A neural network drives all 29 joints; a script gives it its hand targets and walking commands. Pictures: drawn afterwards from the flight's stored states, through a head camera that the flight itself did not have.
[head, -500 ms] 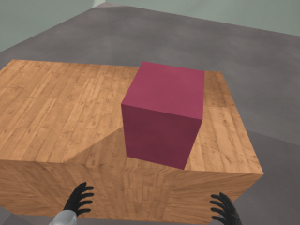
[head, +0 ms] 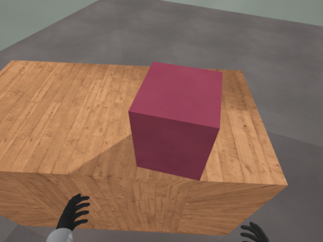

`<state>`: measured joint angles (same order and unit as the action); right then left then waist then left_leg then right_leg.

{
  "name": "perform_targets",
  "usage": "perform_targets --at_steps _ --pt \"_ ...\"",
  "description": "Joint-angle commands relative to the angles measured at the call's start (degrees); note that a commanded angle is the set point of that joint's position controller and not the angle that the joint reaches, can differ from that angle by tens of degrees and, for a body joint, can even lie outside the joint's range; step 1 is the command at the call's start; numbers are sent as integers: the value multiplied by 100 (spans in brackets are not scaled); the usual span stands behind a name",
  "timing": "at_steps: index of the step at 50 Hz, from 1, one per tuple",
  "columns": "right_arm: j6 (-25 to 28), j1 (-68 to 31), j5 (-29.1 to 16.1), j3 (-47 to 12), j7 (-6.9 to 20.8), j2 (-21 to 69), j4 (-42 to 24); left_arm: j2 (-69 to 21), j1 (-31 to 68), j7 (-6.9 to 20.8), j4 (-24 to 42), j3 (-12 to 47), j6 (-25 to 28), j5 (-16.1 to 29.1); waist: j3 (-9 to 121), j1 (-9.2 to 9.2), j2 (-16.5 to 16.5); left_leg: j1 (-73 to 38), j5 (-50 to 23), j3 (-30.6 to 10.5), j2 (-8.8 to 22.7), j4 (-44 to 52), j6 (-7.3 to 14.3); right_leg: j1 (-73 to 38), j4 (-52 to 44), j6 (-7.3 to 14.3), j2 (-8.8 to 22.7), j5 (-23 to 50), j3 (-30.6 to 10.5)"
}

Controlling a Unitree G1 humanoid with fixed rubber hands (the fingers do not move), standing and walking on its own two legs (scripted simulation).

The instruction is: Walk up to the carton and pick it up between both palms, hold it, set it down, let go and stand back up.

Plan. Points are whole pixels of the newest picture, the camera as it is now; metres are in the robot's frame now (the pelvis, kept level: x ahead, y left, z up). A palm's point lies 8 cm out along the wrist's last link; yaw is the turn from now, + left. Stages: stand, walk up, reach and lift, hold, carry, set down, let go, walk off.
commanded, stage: stand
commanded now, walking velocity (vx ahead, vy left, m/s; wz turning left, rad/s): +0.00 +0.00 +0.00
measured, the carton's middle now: (176, 122) +0.43 -0.04 +0.05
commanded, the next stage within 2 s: none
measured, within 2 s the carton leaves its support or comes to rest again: neither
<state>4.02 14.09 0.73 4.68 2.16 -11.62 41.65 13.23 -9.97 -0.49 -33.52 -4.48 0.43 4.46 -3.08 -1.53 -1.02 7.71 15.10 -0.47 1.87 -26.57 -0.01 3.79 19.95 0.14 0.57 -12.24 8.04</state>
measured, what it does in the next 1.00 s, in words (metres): stands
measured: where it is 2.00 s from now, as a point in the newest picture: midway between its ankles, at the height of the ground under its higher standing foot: outside the picture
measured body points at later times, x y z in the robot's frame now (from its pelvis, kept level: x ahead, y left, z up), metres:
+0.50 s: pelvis +0.01 +0.00 +0.00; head +0.01 +0.00 +0.45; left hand +0.18 +0.26 -0.09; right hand +0.12 -0.26 -0.11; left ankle +0.00 +0.12 -0.74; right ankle -0.01 -0.11 -0.74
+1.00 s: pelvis +0.00 +0.00 +0.00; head -0.01 -0.01 +0.45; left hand +0.16 +0.26 -0.09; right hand +0.10 -0.26 -0.11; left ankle +0.00 +0.12 -0.74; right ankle -0.01 -0.12 -0.74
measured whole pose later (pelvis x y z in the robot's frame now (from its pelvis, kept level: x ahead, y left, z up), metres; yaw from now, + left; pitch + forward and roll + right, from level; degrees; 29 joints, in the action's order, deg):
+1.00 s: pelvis +0.00 +0.00 +0.00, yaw +0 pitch -4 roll -2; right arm 2.3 16.0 0.7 4.7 1.3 -13.4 41.6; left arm 13.3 -10.0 -0.4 -40.4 -4.8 1.0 4.4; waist -3.1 -1.5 -2.4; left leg 7.7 14.8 -0.5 1.9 -26.6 0.0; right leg 3.9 20.3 0.3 0.6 -12.1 8.0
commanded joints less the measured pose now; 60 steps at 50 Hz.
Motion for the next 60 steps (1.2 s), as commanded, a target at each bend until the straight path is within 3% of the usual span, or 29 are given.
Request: perform_targets --at_steps 1,2,5,7,9,13,15,16,17,19,21,24,25,28,29,31,32,33,37,40,42,44,46,47,48,52,55,57,60 --pt "27 -216 104 226 -106 -1569 -575 1280 -118 147 149 -329 298 -767 253 247 -647 602 -1172 -439 335 611 147 -110 144 121 614 728 -723" --pt "15 -240 118 248 -112 -1615 -558 1321 -199 147 140 -348 318 -748 279 285 -416 473 -1276 -473 372 584 179 14 173 144 631 697 -735" --pt "4 -73 81 228 -135 -1595 -544 1260 -107 139 67 -312 290 -751 209 231 -648 496 -1700 -456 393 482 162 -52 217 141 634 980 -718" --pt "-5 91 90 210 -137 -1592 -535 1363 -106 126 -7 -328 287 -744 446 191 -437 277 -2087 -447 434 388 167 -132 342 179 643 1240 -667" --pt "-38 15 77 227 -149 -1710 -531 1308 -71 121 -19 -314 259 -756 386 212 -660 224 -2102 -412 394 386 139 -52 342 183 633 1184 -648" --pt "-72 191 82 220 -172 -1737 -440 1375 -184 127 -99 -326 248 -729 323 231 -460 286 -2132 -404 444 416 138 -161 323 207 678 1223 -656" --pt "-73 109 70 224 -179 -1705 -466 1340 -124 117 -139 -288 240 -727 482 202 -643 90 -2337 -380 428 286 164 -127 354 220 716 1554 -673" --pt "-72 128 84 233 -197 -1726 -472 1311 -121 125 -151 -278 257 -728 469 180 -631 144 -2469 -364 419 297 151 -234 378 210 714 1635 -646" --pt "-93 127 68 194 -191 -1648 -440 1398 -133 93 -187 -307 243 -750 343 213 -414 253 -2396 -434 464 398 141 -197 406 200 664 1482 -619" --pt "-98 116 70 208 -193 -1699 -414 1406 -161 94 -214 -303 231 -724 537 213 -469 2 -2534 -396 444 300 167 -209 392 232 679 1703 -630" --pt "-89 90 70 214 -196 -1686 -378 1344 -122 88 -229 -277 231 -716 377 228 -582 88 -2368 -418 476 361 162 -114 324 227 739 1472 -667" --pt "-131 79 67 216 -187 -1682 -373 1420 -153 90 -245 -282 232 -710 424 214 -400 129 -2266 -358 441 393 166 -195 353 207 708 1453 -618" --pt "-119 127 59 221 -189 -1752 -337 1465 -69 92 -281 -296 218 -739 333 189 -552 124 -2251 -375 470 422 133 -109 345 223 729 1377 -632" --pt "-91 164 38 180 -189 -1621 -345 1359 -44 98 -285 -260 235 -712 328 137 -600 204 -1974 -435 489 471 156 -166 242 198 742 1244 -664" --pt "-88 77 54 201 -193 -1647 -359 1398 -82 91 -338 -265 218 -707 321 168 -480 116 -1860 -445 498 536 174 -99 225 197 758 1176 -662" --pt "-122 118 56 212 -210 -1690 -321 1363 -147 92 -348 -253 229 -695 327 219 -449 86 -2250 -422 505 466 173 -126 304 228 712 1314 -612" --pt "-111 37 45 217 -198 -1734 -357 1350 -144 95 -392 -249 221 -704 286 250 -494 203 -1944 -433 474 525 170 -150 238 227 714 1141 -638" --pt "-116 45 66 210 -203 -1698 -332 1370 -44 107 -369 -243 240 -713 310 196 -314 133 -1997 -412 502 514 175 -147 236 221 769 1306 -642" --pt "-114 -1 38 205 -203 -1773 -322 1395 -110 91 -395 -247 239 -689 267 228 -590 234 -1941 -407 508 553 158 -167 236 207 765 1231 -675" --pt "-88 91 35 195 -202 -1718 -279 1405 -106 89 -414 -238 241 -683 246 188 -367 231 -1725 -481 542 631 190 -138 161 192 750 1051 -684" --pt "-102 89 23 215 -210 -1765 -285 1372 -152 107 -480 -228 226 -691 176 226 -556 287 -1761 -417 510 643 150 -162 180 207 755 1029 -687" --pt "-106 218 15 195 -227 -1709 -189 1425 -153 101 -483 -255 249 -682 278 212 -422 285 -1822 -461 510 640 146 -249 203 219 737 1120 -665" --pt "-86 99 24 179 -221 -1692 -272 1344 -42 124 -465 -218 228 -663 219 210 -559 292 -1594 -444 512 661 163 -130 127 181 750 913 -661" --pt "-116 120 6 172 -198 -1652 -245 1315 -61 124 -512 -199 227 -689 175 197 -421 331 -1431 -478 518 710 159 -133 132 182 739 786 -634" --pt "-120 58 13 181 -209 -1733 -242 1376 -145 108 -504 -238 231 -684 48 267 -491 419 -1368 -508 529 788 167 -103 90 195 741 704 -685" --pt "-108 115 15 179 -209 -1712 -236 1307 -97 136 -540 -216 218 -663 64 228 -504 510 -1051 -531 521 803 167 -145 54 170 725 538 -690" --pt "-114 120 18 196 -206 -1713 -180 1441 -76 108 -603 -239 226 -686 66 182 -437 373 -1345 -535 519 805 145 -94 67 190 738 780 -675" --pt "-101 199 15 155 -203 -1599 -144 1389 -87 131 -635 -237 233 -685 20 195 -548 444 -1165 -539 503 803 153 -89 11 200 751 669 -743" --pt "-143 154 13 161 -185 -1597 -125 1433 -167 118 -679 -240 242 -665 -213 213 -352 657 -646 -573 544 978 174 -9 -30 164 748 377 -710"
